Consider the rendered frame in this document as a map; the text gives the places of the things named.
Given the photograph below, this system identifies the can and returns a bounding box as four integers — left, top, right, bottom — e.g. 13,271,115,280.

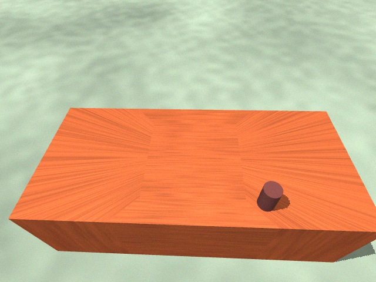
257,181,283,212

